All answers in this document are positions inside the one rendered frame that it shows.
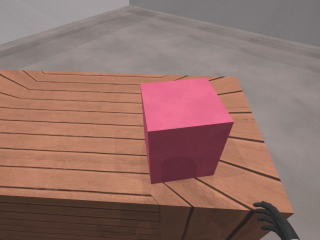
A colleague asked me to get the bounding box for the carton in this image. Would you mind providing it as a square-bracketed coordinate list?
[140, 78, 234, 184]

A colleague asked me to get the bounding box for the robot right hand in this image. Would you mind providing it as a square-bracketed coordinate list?
[253, 201, 300, 240]

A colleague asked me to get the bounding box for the pedestal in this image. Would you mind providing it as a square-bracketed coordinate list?
[0, 69, 294, 240]

